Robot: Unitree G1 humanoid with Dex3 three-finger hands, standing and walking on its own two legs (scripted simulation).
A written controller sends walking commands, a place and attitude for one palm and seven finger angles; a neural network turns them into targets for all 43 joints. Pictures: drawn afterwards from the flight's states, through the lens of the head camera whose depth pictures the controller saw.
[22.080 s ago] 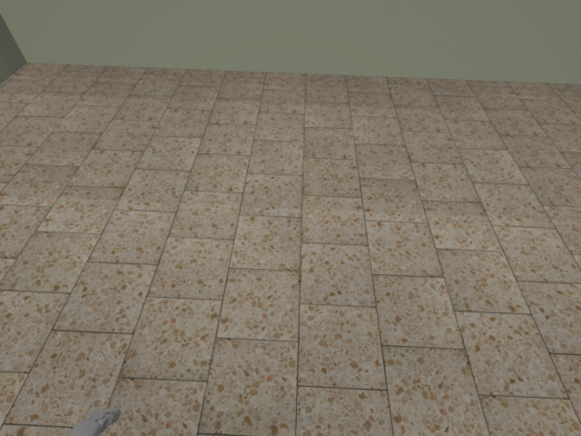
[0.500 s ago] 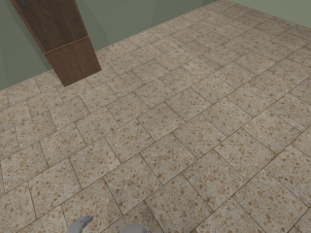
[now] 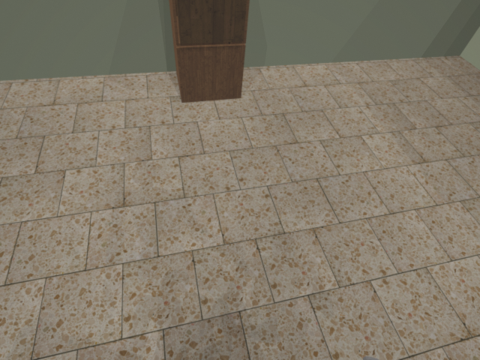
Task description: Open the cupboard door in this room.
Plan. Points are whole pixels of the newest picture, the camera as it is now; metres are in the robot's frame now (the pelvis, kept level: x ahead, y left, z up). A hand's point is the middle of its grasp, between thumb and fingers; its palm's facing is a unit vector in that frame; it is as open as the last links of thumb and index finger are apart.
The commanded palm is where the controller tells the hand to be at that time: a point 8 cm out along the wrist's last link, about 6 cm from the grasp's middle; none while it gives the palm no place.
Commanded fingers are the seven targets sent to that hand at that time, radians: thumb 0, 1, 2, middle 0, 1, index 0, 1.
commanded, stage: turn or walk to find it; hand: left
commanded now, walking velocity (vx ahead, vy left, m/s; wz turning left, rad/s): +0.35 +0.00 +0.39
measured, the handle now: out of the picture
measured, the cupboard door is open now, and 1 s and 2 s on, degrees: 0 0 0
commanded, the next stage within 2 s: stand and wait in 1.44 s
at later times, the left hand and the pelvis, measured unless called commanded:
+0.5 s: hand (161, 265) +0.32 +0.20 -0.16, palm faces +0.06 -0.98 -0.18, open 7.4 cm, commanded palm none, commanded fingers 0.00 0.90 0.90 -0.20 -0.30 -0.20 -0.30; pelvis +0.20 +0.02 -0.01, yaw +9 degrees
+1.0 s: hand (160, 280) +0.29 +0.20 -0.17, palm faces +0.37 -0.92 -0.16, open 7.3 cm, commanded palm none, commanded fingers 0.00 0.90 0.90 -0.20 -0.30 -0.20 -0.30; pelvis +0.40 +0.06 +0.01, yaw +15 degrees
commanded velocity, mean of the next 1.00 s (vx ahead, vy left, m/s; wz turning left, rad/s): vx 0.37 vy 0.00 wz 0.17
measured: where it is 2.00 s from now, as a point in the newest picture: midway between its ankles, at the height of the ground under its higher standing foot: (224, 233)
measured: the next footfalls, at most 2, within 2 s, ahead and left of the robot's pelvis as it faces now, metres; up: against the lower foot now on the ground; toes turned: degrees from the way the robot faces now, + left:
right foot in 0.52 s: +0.38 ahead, -0.07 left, +0.00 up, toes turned +1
left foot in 1.02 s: +0.49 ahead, +0.21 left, +0.00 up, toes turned +24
